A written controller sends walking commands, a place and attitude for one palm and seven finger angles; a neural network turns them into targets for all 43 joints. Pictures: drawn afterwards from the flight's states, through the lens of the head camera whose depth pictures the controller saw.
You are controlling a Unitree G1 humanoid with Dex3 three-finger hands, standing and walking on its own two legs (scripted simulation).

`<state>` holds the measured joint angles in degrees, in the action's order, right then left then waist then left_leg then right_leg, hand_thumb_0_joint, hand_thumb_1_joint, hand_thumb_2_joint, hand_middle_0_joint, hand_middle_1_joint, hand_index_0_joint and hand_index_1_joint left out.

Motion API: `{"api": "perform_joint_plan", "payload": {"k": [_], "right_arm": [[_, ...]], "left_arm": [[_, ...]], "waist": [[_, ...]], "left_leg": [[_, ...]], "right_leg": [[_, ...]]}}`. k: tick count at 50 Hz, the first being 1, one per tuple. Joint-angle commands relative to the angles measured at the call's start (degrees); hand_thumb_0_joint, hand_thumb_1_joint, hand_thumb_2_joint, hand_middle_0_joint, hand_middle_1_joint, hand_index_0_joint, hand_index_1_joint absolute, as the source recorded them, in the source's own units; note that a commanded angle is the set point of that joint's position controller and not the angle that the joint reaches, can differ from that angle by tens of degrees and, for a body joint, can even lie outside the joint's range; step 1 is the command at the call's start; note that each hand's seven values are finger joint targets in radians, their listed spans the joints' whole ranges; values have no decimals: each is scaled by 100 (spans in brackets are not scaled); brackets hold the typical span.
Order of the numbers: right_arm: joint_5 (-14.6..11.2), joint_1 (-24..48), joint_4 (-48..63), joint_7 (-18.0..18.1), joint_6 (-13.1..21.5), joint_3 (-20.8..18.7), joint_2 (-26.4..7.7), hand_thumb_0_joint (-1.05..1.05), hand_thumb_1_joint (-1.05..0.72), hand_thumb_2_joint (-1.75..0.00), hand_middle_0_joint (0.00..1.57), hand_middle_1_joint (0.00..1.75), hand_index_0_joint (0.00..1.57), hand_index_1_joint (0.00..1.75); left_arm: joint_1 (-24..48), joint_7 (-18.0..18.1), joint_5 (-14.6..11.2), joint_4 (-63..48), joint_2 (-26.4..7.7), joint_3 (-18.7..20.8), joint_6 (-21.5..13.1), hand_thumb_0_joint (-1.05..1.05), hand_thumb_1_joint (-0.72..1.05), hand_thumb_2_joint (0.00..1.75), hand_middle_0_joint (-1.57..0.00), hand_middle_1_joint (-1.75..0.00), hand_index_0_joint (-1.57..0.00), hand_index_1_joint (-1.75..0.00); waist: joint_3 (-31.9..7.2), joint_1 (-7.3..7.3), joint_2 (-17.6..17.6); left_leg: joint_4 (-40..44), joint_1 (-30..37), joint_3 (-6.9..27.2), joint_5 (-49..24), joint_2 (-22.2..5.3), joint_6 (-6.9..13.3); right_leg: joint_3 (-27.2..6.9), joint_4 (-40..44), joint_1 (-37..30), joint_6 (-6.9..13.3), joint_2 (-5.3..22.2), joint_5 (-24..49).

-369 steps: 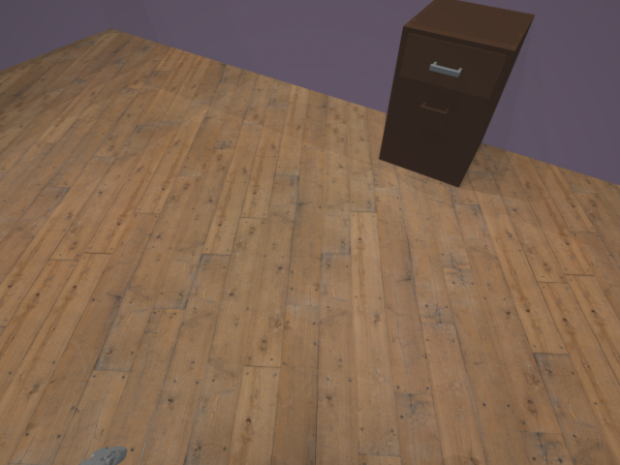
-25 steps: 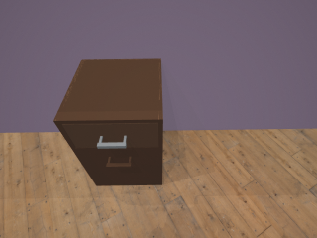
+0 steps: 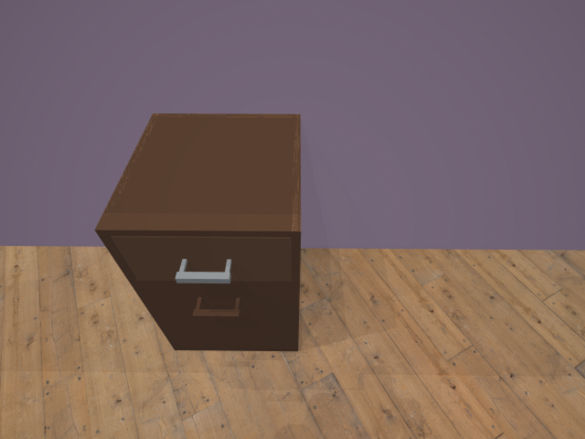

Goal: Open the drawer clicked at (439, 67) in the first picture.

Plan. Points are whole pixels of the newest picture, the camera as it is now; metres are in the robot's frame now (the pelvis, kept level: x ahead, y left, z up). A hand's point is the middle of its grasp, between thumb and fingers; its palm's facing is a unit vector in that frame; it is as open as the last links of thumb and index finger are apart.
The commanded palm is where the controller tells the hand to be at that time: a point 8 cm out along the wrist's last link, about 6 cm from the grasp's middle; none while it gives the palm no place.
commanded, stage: come to a stop and stand still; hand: left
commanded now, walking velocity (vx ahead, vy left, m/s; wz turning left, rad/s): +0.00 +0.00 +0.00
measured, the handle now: (205, 270) +0.49 +0.24 -0.21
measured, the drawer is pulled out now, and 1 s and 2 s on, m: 0.00 0.00 0.00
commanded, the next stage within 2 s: look again from close up in 0.16 s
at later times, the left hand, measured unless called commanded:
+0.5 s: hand out of the picture -0.01 +0.20 -0.19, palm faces -0.01 -0.98 -0.20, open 7.4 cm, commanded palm none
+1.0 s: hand out of the picture +0.07 +0.25 -0.11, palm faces -0.13 -0.84 -0.53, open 7.5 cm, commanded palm +0.09 +0.28 -0.05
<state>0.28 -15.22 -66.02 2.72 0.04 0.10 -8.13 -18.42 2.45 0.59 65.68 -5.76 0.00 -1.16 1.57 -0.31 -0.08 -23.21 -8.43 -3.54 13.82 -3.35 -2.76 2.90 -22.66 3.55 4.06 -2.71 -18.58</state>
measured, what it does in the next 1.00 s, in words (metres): shifts its weight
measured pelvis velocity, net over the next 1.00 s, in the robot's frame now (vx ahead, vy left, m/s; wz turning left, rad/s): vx -0.04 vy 0.06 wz -0.02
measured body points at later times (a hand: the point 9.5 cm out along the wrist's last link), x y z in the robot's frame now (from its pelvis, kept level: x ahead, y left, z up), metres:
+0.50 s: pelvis -0.01 +0.03 -0.01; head -0.01 +0.04 +0.44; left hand +0.00 +0.25 -0.17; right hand +0.01 -0.20 -0.16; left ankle -0.01 +0.14 -0.74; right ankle -0.07 -0.07 -0.74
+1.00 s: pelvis -0.04 +0.06 -0.01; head -0.02 +0.05 +0.44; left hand +0.08 +0.29 -0.07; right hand +0.01 -0.18 -0.15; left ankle -0.01 +0.14 -0.74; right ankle -0.07 -0.06 -0.74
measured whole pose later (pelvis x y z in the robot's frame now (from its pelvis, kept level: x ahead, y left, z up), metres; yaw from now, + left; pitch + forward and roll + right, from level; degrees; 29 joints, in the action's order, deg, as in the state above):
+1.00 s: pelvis -0.04 +0.06 -0.01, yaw -1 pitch +3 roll +1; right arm -2.2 -20.5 -50.6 4.6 12.0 0.4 -11.4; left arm -29.3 11.7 15.3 14.0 -14.0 -5.5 3.5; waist -0.9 -0.3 -0.1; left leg -31.5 -20.1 -4.3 14.2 3.6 3.6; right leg -0.1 -35.8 17.0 0.8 2.1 -21.8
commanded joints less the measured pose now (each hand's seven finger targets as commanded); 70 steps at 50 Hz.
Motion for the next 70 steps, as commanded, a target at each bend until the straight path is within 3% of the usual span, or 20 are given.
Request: {"api": "perform_joint_plan", "payload": {"k": [1, 12, 13, 14, 17, 19, 21, 25, 34, 42, 43, 44, 45, 47, 49, 51, 56, 63, 66, 70], "right_arm": [[17, -431, 122, 35, 22, -31, -371, 0, -90, -90, 20, 30, 20, 30], [29, -408, 124, 39, 30, -29, -421, 0, -90, -90, 20, 30, 20, 30], [-17, 399, 619, -59, 151, -88, -593, 0, -90, -90, 20, 30, 20, 30], [-5, 36, 871, -89, 63, -96, -301, 0, -90, -90, 20, 30, 20, 30], [-19, -325, 932, -135, 144, -89, -254, 0, -90, -90, 20, 30, 20, 30], [2, -602, 858, -95, 178, -92, -356, 0, -90, -90, 20, 30, 20, 30], [43, -665, 851, -67, 192, -101, -615, 0, -90, -90, 20, 30, 20, 30], [40, -307, 965, -63, 121, -37, -626, 0, -90, -90, 20, 30, 20, 30], [59, -385, 928, -128, 138, -44, -817, 0, -90, -90, 20, 30, 20, 30], [27, -519, 673, -122, 187, 1, -755, 0, -90, -90, 20, 30, 20, 30], [-20, 95, 1067, -161, 192, -8, -906, 0, -90, -90, 20, 30, 20, 30], [-379, -216, 2966, 95, 1017, -161, -1729, 0, -90, -90, 20, 30, 20, 30], [-265, 275, 2570, 346, 1541, -38, -1328, 0, -90, -90, 20, 30, 20, 30], [-392, 245, 2327, 361, 1804, -176, -972, 0, -90, -90, 20, 30, 20, 30], [-107, 574, 2778, 303, 1691, -245, -1362, 0, -90, -90, 20, 30, 20, 30], [91, 715, 3286, 171, 1369, -293, -1343, 0, -90, -90, 20, 30, 20, 30], [272, 1493, 4199, -391, 283, -443, -1208, 0, -90, -90, 20, 30, 20, 30], [324, 1542, 4624, -387, -254, -431, -1083, 0, -90, -90, 20, 30, 20, 30], [406, 1583, 4499, -270, -292, -377, -1028, 0, -90, -90, 20, 30, 20, 30], [352, 1613, 4383, -166, -178, -313, -1049, 0, -90, -90, 20, 30, 20, 30]], "left_arm": [[-527, 66, -25, -74, -645, 113, -15, 0, 90, 90, -20, -30, -20, -30], [-461, 51, -32, -89, -672, 119, -9, 0, 90, 90, -20, -30, -20, -30], [-1022, 267, 107, -22, -932, 145, -265, 0, 90, 90, -20, -30, -20, -30], [-926, 243, 100, -273, -1113, 187, -308, 0, 90, 90, -20, -30, -20, -30], [-447, 168, 85, -696, -1098, 142, -330, 0, 90, 90, -20, -30, -20, -30], [-350, 145, 23, -790, -1054, 101, -267, 0, 90, 90, -20, -30, -20, -30], [-337, 119, 7, -857, -818, 62, -98, 0, 90, 90, -20, -30, -20, -30], [-450, 65, 32, -780, -818, 9, 43, 0, 90, 90, -20, -30, -20, -30], [-429, -16, 61, -813, -890, -28, 65, 0, 90, 90, -20, -30, -20, -30], [-529, -18, 40, -591, -868, -49, 12, 0, 90, 90, -20, -30, -20, -30], [-649, 180, 103, -500, -959, -59, -103, 0, 90, 90, -20, -30, -20, -30], [3727, 340, 1070, -9000, -2973, 112, -1029, 0, 88, 89, -20, -32, -20, -32], [1276, 810, 1135, -7678, -2619, 279, -681, 0, 85, 88, -20, -33, -20, -33], [-754, 1096, 1346, -6606, -774, -783, 316, 0, 81, 86, -21, -36, -21, -36], [-3, 1524, 2459, -7039, -1661, -357, 234, 0, 76, 84, -21, -39, -21, -39], [-188, 1869, 3700, -6600, -1581, -429, 250, 0, 71, 82, -21, -42, -21, -42], [-2340, 2448, 5858, -5809, -1239, -316, 266, 0, 60, 77, -22, -50, -22, -50], [-219, 2923, 6313, -7573, -2260, 478, 77, 0, 43, 70, -23, -60, -23, -60], [1383, 3027, 6280, -8113, -2500, 438, -175, 0, 36, 67, -24, -64, -24, -64], [1416, 2802, 6039, -7776, -2483, 207, -281, 0, 27, 63, -25, -70, -25, -70]], "waist": [[194, 44, 86], [247, 35, 92], [572, -305, 738], [270, 51, 796], [-846, 216, 650], [-833, 311, 599], [-414, 163, -116], [566, -17, -432], [402, -58, -156], [130, -34, -79], [743, -166, 90], [-2146, 544, -1405], [-2351, -24, -1981], [-964, 193, -866], [-611, 273, -139], [-953, 181, 390], [-1035, -763, 857], [-2096, -450, 44], [-1942, -42, -226], [-1856, 10, -473]], "left_leg": [[1, 255, 244, -1495, -296, 301], [99, 333, 293, -1541, -327, 310], [-1787, -811, -194, -752, -162, 178], [-2175, -1300, 306, 760, 147, 349], [-1450, -1032, 54, 655, 264, 400], [-571, -341, 77, -319, 298, 420], [-533, -100, 656, -2034, -323, 653], [-95, -873, 963, -612, -344, 691], [619, -844, 1139, 689, -333, 710], [522, -415, 992, -120, -280, 687], [-627, -941, 680, -948, -254, 467], [-55, 974, 525, -1663, 246, 579], [-174, 1440, 695, -2036, -81, 350], [40, 33, 823, -763, -59, 286], [-450, -904, 921, 282, 124, 415], [-1025, -1372, 788, 147, 279, 420], [-1615, -2187, 356, -259, 380, 309], [-2205, -1782, 359, -615, 506, 485], [-2580, -1642, 478, -152, 510, 550], [-2635, -1651, 422, 164, 555, 577]], "right_leg": [[-625, 354, 390, -263, 889, 2957], [-623, 406, 401, -216, 866, 2682], [-1274, 419, 568, -947, 1404, 6437], [-1247, -27, 11, -827, 1659, 7440], [-749, -696, -602, 185, 1338, 6815], [-715, -1031, -187, 119, 1141, 5845], [-612, -869, 671, -61, 738, 2758], [-643, -157, 1018, -75, 525, 194], [-520, -134, 958, -170, 550, 29], [-556, 4, 852, -211, 682, 462], [-776, 317, 1213, -268, 920, 1345], [-706, -561, 1293, -32, 215, 1600], [-113, -1169, 1651, -39, 261, 477], [-16, -1452, 2347, -220, 193, -220], [-73, -1159, 2654, -148, 129, -51], [-142, -1375, 2971, -89, 30, -292], [-524, -1674, 3137, 162, -47, -107], [-987, -1965, 3017, 15, 74, 857], [-1133, -1878, 3663, -41, 145, 185], [-1120, -1664, 3601, -72, 157, -105]]}}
